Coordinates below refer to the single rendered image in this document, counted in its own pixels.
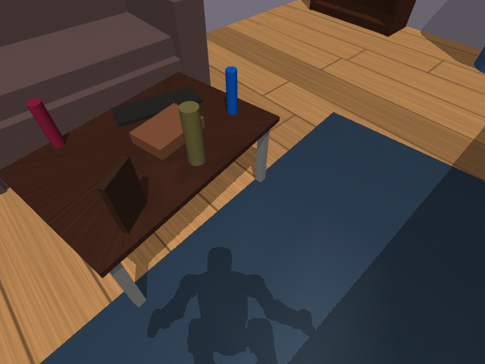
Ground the bookshelf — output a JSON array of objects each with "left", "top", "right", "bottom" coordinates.
[{"left": 309, "top": 0, "right": 416, "bottom": 36}]

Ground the coffee table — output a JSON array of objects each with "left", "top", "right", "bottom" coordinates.
[{"left": 0, "top": 72, "right": 280, "bottom": 307}]

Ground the sofa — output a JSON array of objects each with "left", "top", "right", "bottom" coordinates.
[{"left": 0, "top": 0, "right": 211, "bottom": 195}]

